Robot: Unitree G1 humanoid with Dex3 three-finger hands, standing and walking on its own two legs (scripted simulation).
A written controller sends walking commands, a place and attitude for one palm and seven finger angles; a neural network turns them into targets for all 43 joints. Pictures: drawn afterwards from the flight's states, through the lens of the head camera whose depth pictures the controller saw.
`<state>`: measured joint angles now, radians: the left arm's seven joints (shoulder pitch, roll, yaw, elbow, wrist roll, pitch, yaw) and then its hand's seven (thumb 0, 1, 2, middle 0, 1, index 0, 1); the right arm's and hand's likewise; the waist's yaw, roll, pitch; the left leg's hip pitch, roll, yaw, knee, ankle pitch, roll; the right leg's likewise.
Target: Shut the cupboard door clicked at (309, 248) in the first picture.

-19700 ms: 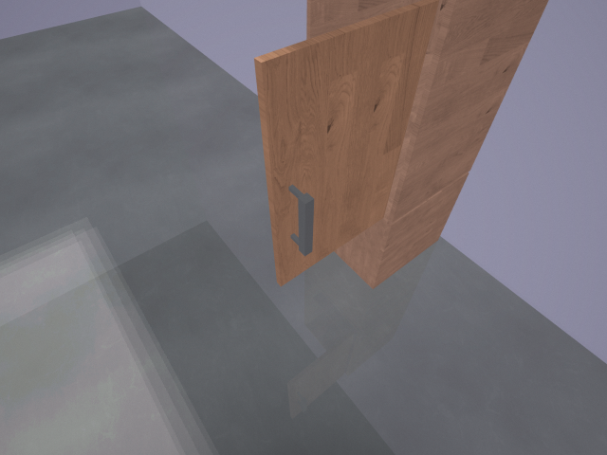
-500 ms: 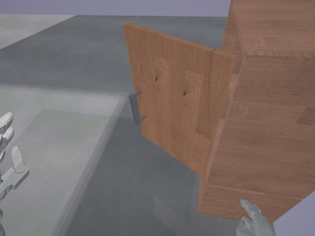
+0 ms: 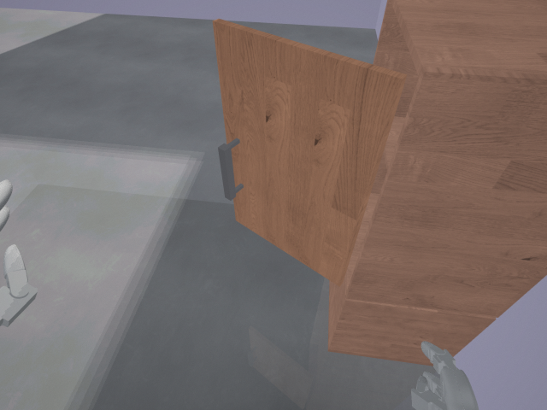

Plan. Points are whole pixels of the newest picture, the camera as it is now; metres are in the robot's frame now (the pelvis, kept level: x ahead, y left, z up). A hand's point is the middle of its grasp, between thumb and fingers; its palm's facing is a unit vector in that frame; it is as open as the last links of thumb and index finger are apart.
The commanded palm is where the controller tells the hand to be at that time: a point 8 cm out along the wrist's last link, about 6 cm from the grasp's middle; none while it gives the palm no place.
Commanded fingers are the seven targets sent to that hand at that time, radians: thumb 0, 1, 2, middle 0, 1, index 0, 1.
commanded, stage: step back with the hand held close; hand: left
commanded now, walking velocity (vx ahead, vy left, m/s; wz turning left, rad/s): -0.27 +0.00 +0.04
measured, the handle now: (232, 169) +0.69 +0.15 -0.08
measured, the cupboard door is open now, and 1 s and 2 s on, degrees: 60 60 60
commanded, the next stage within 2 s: stop stepping back and stand still in 0.96 s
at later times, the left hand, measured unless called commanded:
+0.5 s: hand (1, 334) +0.15 +0.27 +0.17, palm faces +0.46 -0.74 -0.50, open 7.4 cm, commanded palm +0.08 +0.30 +0.19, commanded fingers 0.00 0.90 0.90 -0.20 -0.30 -0.20 -0.30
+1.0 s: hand out of the picture +0.09 +0.17 +0.18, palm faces +0.15 -0.80 -0.59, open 7.4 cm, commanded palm -0.01 +0.25 +0.19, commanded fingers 0.00 0.90 0.90 -0.20 -0.30 -0.20 -0.30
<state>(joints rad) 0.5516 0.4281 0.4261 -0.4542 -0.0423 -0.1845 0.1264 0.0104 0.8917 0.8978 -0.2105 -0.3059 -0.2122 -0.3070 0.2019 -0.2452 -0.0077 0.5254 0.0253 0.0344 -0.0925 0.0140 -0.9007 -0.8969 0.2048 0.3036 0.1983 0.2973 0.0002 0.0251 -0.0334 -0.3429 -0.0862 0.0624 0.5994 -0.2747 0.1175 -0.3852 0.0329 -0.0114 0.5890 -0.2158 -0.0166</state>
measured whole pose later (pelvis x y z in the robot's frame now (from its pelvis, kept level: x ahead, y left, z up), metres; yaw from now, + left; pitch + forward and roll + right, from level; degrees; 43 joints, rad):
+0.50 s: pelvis -0.04 +0.00 -0.02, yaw +3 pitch +1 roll -1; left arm 0.52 0.45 0.48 -0.54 -0.01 -0.26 0.14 0.01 0.89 0.90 -0.21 -0.31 -0.21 -0.31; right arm 0.22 -0.24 -0.03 0.56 0.01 -0.01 -0.06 0.01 -0.90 -0.90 0.21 0.30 0.20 0.30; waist -0.03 -0.02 0.01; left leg -0.48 -0.06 0.08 0.73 -0.27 0.11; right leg -0.49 0.04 0.01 0.70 -0.22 -0.01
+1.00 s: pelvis -0.17 -0.04 -0.01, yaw -4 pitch +6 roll -4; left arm 0.51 0.57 0.50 -0.70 -0.07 -0.27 0.08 0.02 0.89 0.90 -0.21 -0.31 -0.21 -0.31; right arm 0.00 -0.17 0.00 0.57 -0.01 -0.14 -0.02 0.01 -0.90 -0.90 0.21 0.30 0.20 0.30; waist -0.01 0.00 0.12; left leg -0.63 0.12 0.10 0.42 0.10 0.05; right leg -0.10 0.09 -0.04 0.43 -0.45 -0.02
